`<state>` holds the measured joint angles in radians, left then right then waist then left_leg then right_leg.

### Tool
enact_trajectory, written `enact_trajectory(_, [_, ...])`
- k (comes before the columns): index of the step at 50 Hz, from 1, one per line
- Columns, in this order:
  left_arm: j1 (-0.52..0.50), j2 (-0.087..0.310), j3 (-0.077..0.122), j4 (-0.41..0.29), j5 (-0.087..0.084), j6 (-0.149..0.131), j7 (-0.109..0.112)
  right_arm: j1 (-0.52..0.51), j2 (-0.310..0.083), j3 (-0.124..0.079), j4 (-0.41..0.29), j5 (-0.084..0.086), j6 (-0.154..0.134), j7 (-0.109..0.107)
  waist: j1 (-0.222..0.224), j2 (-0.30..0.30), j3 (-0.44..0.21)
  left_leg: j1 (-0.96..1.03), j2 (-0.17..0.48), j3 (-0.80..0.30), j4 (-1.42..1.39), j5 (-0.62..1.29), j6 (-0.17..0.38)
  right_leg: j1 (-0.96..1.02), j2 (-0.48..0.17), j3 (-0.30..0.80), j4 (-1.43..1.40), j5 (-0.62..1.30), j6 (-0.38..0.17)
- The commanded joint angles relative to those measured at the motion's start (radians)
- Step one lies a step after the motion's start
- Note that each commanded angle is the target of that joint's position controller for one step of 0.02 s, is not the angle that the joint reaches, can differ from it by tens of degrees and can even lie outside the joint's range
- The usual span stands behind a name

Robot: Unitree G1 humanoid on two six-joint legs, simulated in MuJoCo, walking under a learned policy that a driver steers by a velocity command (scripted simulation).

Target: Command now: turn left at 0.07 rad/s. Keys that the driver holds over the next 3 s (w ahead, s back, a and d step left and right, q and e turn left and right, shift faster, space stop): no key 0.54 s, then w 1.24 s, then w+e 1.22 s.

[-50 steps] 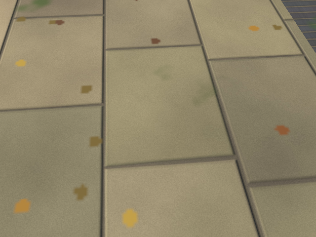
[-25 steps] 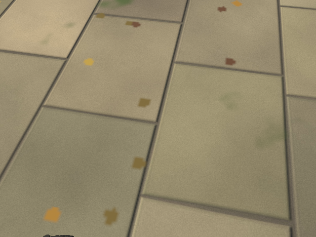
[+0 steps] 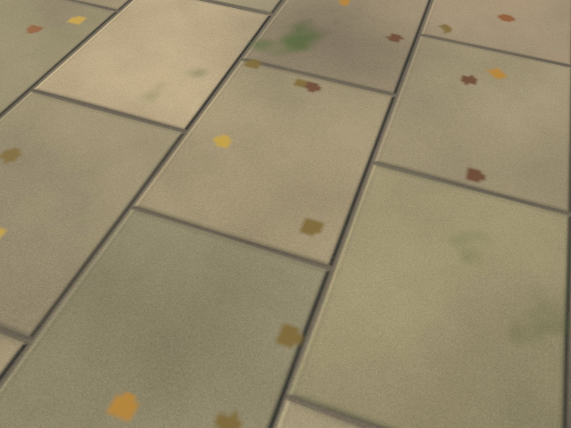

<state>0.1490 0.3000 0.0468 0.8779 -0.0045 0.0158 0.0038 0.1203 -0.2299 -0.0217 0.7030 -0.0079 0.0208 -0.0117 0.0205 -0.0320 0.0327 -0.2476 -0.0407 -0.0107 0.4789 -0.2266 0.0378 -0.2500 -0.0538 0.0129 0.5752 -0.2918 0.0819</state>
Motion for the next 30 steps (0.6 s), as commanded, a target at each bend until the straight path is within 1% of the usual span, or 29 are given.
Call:
enact_trajectory(1, [0.024,0.106,0.012,-0.031,0.021,-0.015,0.0,0.02,-0.132,-0.036,-0.015,0.005,-0.015,-0.001,-0.004,0.098,-0.12,0.067,0.178,-0.175,-0.081,0.247,0.078,0.149,-0.039,0.046,-0.215,0.332,-0.039])
enact_trajectory(2, [0.015,0.176,0.028,-0.024,0.017,-0.013,0.005,0.055,-0.14,-0.04,-0.01,-0.009,-0.022,0.005,-0.053,-0.006,-0.102,0.036,0.119,-0.127,-0.074,0.14,0.044,0.152,-0.07,0.054,-0.161,0.391,-0.071])
enact_trajectory(3, [-0.004,0.156,0.028,-0.009,0.006,-0.013,0.002,0.039,-0.136,-0.039,-0.002,-0.013,-0.023,0.003,-0.044,-0.054,-0.087,0.068,0.076,-0.077,-0.078,0.084,0.011,0.075,-0.054,0.042,-0.157,0.233,-0.101])
enact_trajectory(4, [-0.011,0.11,0.018,-0.007,0.01,-0.016,-0.001,-0.006,-0.15,-0.042,0.005,-0.012,-0.021,-0.002,-0.018,-0.027,-0.062,0.089,0.07,-0.066,-0.059,0.067,-0.002,0.031,-0.041,0.046,-0.184,0.152,-0.1])
enact_trajectory(5, [-0.017,0.096,0.012,0.004,0.016,-0.022,0.001,-0.023,-0.141,-0.044,0.006,-0.007,-0.015,-0.01,-0.018,-0.027,-0.057,0.099,0.073,-0.063,-0.052,0.078,-0.002,0.014,-0.04,0.048,-0.202,0.128,-0.091])
enact_trajectory(6, [-0.024,0.091,0.008,0.011,0.016,-0.029,0.001,-0.027,-0.135,-0.043,0.012,-0.005,-0.006,-0.015,-0.017,-0.035,-0.041,0.096,0.077,-0.069,-0.054,0.103,0.001,0.009,-0.032,0.043,-0.209,0.137,-0.081])
enact_trajectory(7, [-0.022,0.087,0.006,0.021,0.016,-0.035,0.002,-0.018,-0.134,-0.044,0.021,-0.006,0.0,-0.018,-0.017,-0.03,-0.038,0.096,0.076,-0.068,-0.057,0.115,0.001,0.015,-0.029,0.039,-0.208,0.139,-0.075])
enact_trajectory(9, [-0.008,0.087,0.003,0.042,0.014,-0.04,0.006,-0.008,-0.132,-0.047,0.042,-0.006,0.001,-0.021,-0.014,-0.013,-0.038,0.099,0.077,-0.067,-0.062,0.122,0.001,0.024,-0.023,0.033,-0.206,0.132,-0.071])
enact_trajectory(17, [-0.004,0.082,-0.007,0.093,0.012,-0.034,0.018,0.018,-0.132,-0.052,0.136,0.0,-0.007,-0.027,-0.006,0.032,-0.02,0.088,0.073,-0.055,-0.078,0.13,-0.017,0.041,-0.008,0.026,-0.212,0.107,-0.081])
enact_trajectory(27, [0.013,0.065,-0.014,0.139,0.01,-0.029,0.023,0.046,-0.133,-0.046,0.237,0.005,-0.012,-0.035,-0.008,0.035,-0.014,0.091,0.073,-0.045,-0.084,0.133,-0.021,0.042,0.009,0.014,-0.217,0.112,-0.083])
enact_trajectory(28, [0.032,0.062,-0.015,0.15,0.008,-0.027,0.025,0.063,-0.128,-0.045,0.252,0.007,-0.011,-0.036,-0.009,0.032,-0.035,0.096,0.059,-0.031,-0.082,0.026,-0.018,0.048,0.02,0.004,-0.219,0.012,-0.087])
enact_trajectory(29, [0.037,0.07,-0.01,0.152,0.001,-0.024,0.028,0.069,-0.133,-0.048,0.26,0.013,-0.01,-0.038,-0.011,0.022,-0.02,0.071,0.039,-0.013,-0.065,-0.155,-0.01,0.026,0.03,0.002,-0.212,-0.138,-0.102])
enact_trajectory(30, [0.034,0.081,-0.006,0.147,-0.004,-0.022,0.032,0.073,-0.137,-0.051,0.262,0.018,-0.011,-0.04,-0.012,0.011,0.015,0.017,0.032,-0.011,-0.055,-0.321,0.003,-0.009,0.027,0.016,-0.209,-0.29,-0.122])
